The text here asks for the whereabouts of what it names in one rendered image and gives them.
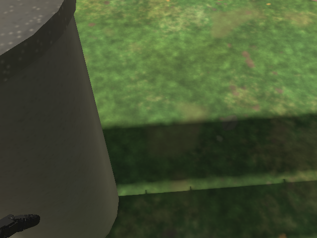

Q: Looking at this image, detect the left robot hand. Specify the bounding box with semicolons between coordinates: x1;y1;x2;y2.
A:
0;214;41;238

